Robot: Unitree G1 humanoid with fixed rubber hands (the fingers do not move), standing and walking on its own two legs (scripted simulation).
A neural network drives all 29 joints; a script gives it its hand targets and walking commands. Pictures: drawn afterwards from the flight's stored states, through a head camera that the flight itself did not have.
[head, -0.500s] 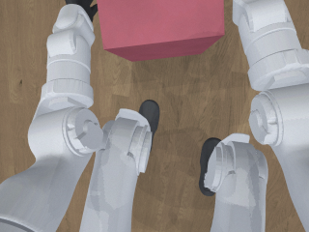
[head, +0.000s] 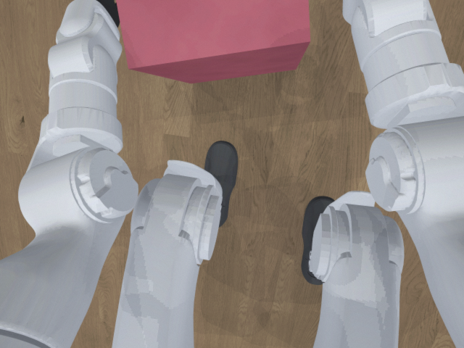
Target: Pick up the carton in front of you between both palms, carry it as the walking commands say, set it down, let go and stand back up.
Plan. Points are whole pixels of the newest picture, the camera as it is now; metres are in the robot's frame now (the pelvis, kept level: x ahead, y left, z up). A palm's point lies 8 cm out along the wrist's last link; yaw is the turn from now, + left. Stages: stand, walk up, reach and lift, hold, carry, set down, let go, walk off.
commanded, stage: set down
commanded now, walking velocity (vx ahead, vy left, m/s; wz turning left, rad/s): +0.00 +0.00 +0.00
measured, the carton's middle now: out of the picture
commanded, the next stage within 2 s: let go in 1.58 s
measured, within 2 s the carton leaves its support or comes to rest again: rests again in 0.28 s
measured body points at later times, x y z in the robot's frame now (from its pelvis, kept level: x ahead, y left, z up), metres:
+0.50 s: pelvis -0.01 +0.00 +0.00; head +0.39 +0.00 +0.21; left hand +0.48 +0.29 -0.20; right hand +0.60 -0.07 -0.21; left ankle +0.15 +0.14 -0.35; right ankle +0.07 -0.10 -0.35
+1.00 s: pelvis +0.00 +0.01 +0.07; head +0.35 +0.04 +0.34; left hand +0.49 +0.30 -0.06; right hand +0.63 -0.05 -0.05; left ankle +0.15 +0.14 -0.35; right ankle +0.07 -0.10 -0.35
